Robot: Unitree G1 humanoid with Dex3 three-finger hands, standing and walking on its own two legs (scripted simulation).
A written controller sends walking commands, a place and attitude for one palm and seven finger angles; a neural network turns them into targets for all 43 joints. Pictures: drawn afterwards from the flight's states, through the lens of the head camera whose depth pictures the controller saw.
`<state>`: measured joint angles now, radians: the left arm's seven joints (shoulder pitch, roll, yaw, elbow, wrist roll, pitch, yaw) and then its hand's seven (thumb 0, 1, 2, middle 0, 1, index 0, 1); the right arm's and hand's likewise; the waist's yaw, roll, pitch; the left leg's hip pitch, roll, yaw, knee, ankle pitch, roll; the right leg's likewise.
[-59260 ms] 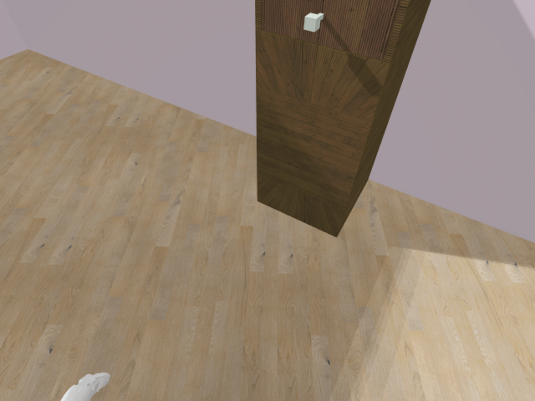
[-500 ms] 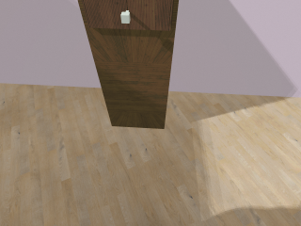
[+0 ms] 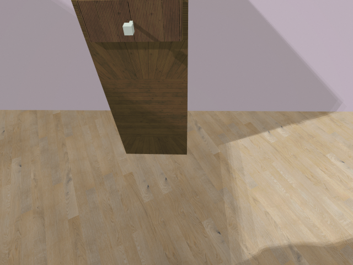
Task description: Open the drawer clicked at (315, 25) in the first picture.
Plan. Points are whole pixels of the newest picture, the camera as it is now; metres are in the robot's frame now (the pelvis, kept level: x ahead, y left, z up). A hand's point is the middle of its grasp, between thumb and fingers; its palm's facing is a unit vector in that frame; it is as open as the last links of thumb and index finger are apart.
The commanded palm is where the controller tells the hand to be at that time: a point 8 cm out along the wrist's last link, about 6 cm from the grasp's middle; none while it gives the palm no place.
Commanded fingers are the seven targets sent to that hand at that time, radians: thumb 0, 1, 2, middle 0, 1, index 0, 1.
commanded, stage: look to check the result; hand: left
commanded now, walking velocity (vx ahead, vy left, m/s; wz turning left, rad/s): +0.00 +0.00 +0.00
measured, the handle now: (129, 26) +0.88 +0.20 +0.14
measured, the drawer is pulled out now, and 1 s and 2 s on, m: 0.02 0.02 0.02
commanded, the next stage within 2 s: take the last steps up to it in 1.68 s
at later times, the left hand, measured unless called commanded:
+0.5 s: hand out of the picture +0.08 +0.23 -0.16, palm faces +0.00 -0.95 -0.33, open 7.4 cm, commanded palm none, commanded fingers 0.00 0.90 0.90 -0.20 -0.30 -0.20 -0.30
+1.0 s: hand out of the picture +0.11 +0.25 -0.15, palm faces -0.01 -0.94 -0.34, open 7.4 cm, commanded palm none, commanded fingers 0.00 0.90 0.90 -0.20 -0.30 -0.20 -0.30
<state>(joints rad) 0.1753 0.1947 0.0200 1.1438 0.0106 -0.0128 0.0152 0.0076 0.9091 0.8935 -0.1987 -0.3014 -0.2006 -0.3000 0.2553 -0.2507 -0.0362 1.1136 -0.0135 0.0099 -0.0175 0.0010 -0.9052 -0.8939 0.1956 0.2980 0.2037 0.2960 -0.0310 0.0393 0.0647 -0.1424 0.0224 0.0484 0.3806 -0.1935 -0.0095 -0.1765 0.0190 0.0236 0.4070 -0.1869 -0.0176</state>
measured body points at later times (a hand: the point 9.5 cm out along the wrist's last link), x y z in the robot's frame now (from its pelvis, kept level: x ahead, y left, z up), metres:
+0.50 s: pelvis +0.02 -0.01 +0.00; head +0.04 -0.02 +0.45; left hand +0.08 +0.27 -0.13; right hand +0.05 -0.28 -0.15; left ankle +0.01 +0.13 -0.74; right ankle +0.02 -0.11 -0.74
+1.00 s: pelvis +0.03 +0.00 +0.00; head +0.06 +0.00 +0.45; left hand +0.11 +0.30 -0.13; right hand +0.09 -0.29 -0.14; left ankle +0.01 +0.13 -0.74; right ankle +0.02 -0.11 -0.74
